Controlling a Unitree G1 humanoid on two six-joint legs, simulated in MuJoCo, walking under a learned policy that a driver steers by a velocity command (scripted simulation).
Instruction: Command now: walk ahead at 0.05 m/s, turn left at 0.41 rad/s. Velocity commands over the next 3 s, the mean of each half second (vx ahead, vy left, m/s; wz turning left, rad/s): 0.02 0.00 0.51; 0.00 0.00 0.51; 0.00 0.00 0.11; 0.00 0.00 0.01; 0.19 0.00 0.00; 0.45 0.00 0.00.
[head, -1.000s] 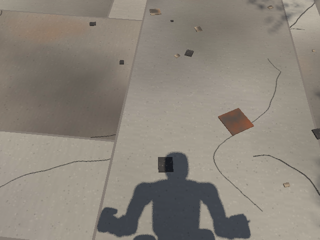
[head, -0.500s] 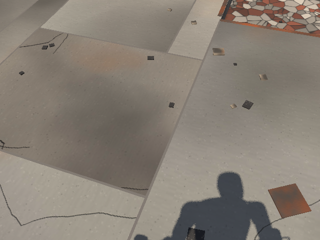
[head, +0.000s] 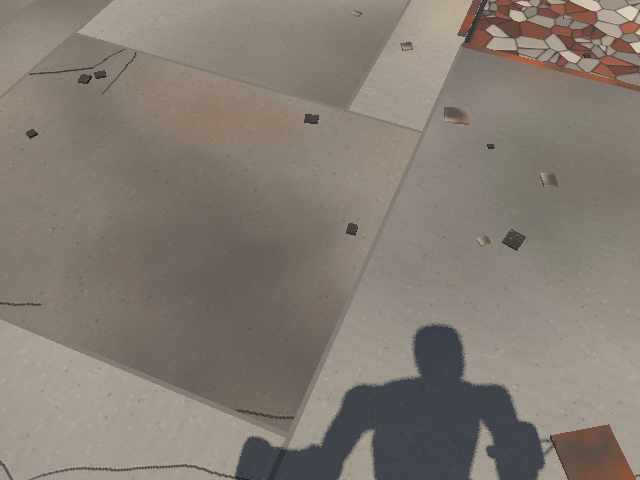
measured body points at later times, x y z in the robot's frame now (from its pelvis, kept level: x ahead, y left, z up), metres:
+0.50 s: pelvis +0.01 -0.02 +0.01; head +0.04 -0.02 +0.45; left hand +0.05 +0.28 -0.10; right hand +0.23 -0.25 -0.10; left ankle -0.02 +0.11 -0.70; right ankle +0.04 -0.14 -0.74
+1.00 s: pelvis +0.01 +0.01 +0.00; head +0.03 +0.03 +0.45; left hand -0.02 +0.33 -0.10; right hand +0.29 -0.14 -0.08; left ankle -0.03 +0.10 -0.74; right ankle +0.09 -0.10 -0.72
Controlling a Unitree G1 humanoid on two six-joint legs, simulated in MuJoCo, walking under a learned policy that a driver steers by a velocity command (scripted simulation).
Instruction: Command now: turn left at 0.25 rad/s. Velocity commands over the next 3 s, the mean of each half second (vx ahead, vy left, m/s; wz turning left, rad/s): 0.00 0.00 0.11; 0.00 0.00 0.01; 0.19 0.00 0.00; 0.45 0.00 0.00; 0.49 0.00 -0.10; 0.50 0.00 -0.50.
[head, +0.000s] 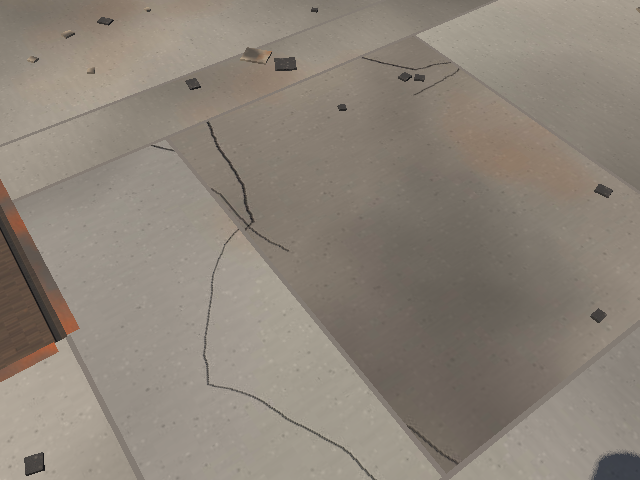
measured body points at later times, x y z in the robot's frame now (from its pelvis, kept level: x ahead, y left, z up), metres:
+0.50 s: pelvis +0.01 -0.02 +0.00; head +0.02 -0.02 +0.45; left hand +0.15 +0.24 -0.11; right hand +0.14 -0.28 -0.12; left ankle +0.02 +0.10 -0.74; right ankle +0.01 -0.14 -0.74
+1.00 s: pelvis +0.02 -0.03 +0.00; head +0.02 -0.04 +0.45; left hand +0.09 +0.23 -0.13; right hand +0.10 -0.30 -0.14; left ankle +0.02 +0.10 -0.74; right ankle +0.01 -0.14 -0.74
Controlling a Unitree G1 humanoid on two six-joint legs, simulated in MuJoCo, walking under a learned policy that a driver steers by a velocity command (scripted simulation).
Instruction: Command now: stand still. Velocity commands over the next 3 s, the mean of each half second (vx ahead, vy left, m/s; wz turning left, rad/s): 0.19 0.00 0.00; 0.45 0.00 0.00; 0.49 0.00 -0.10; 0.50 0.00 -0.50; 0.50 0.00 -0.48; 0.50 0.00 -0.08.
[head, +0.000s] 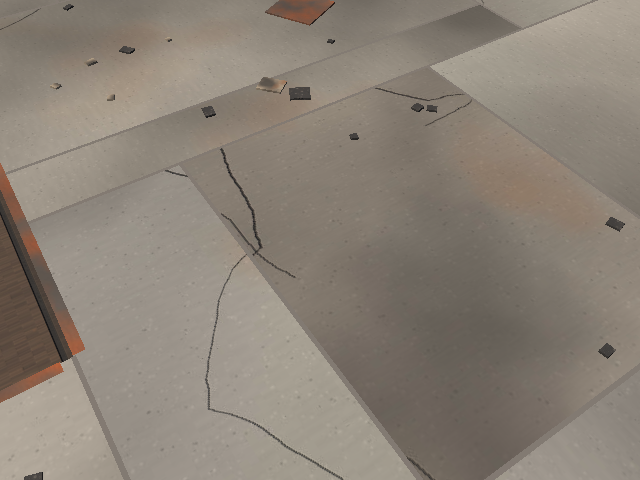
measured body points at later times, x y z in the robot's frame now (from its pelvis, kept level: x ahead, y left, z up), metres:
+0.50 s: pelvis +0.07 +0.05 +0.00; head +0.08 +0.07 +0.45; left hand +0.10 +0.33 -0.15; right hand +0.13 -0.23 -0.13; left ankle +0.07 +0.15 -0.74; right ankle -0.01 -0.10 -0.70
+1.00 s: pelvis +0.34 +0.01 -0.02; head +0.37 +0.01 +0.43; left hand +0.54 +0.26 -0.12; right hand +0.28 -0.25 -0.16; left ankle +0.12 +0.15 -0.66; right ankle +0.44 -0.07 -0.74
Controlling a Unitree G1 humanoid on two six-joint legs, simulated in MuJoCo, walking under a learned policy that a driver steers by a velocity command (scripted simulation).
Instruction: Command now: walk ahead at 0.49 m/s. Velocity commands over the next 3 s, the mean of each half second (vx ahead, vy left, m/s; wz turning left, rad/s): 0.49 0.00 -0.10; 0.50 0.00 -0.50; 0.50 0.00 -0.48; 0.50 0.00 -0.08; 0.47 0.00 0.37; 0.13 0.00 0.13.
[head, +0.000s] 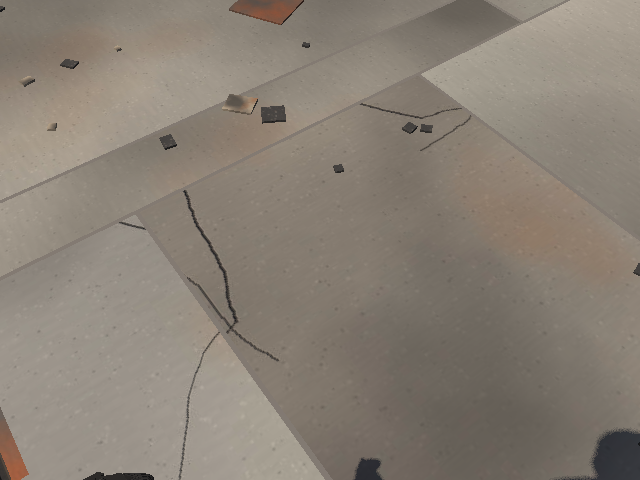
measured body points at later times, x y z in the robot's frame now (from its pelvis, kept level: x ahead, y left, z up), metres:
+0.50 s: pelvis +0.29 +0.04 +0.00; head +0.33 +0.05 +0.45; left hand +0.26 +0.32 -0.14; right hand +0.50 -0.21 -0.08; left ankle +0.41 +0.15 -0.72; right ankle +0.11 -0.08 -0.70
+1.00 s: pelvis +0.55 -0.01 +0.00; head +0.58 -0.04 +0.45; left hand +0.82 +0.14 -0.09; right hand +0.46 -0.29 -0.14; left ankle +0.42 +0.15 -0.72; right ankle +0.63 -0.14 -0.72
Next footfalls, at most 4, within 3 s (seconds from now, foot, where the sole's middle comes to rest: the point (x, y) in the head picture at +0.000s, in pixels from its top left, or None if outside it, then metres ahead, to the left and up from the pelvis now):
0.46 left None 0.45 0.15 -0.76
1.00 right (393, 371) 0.67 -0.16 -0.76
1.52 left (367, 243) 1.03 -0.13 -0.76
2.04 right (502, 212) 1.12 -0.50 -0.76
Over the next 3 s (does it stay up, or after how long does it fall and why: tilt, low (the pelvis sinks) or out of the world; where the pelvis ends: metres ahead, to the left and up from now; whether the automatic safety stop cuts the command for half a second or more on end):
stays up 1.37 -0.47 0.02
